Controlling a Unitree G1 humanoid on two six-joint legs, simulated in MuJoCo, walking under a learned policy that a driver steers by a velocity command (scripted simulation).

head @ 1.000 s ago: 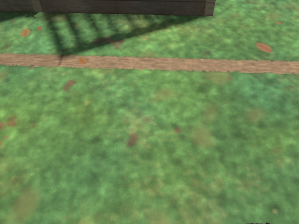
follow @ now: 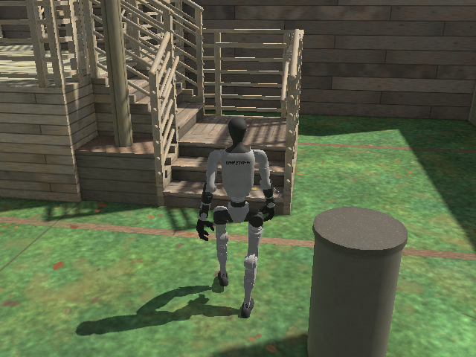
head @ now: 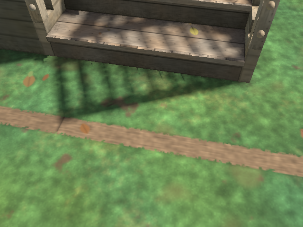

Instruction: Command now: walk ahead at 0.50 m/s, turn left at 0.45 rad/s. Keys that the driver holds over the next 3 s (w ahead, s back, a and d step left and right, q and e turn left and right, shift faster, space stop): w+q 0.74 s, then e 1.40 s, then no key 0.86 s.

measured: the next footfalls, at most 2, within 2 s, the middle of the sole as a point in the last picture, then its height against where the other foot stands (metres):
left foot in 0.10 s outside the picture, level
right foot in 0.66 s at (161, 203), level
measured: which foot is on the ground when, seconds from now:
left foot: up 0.00-0.08, down 0.10-0.66, up 0.68-1.00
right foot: down 0.00-0.12, up 0.14-0.64, down 0.66-1.00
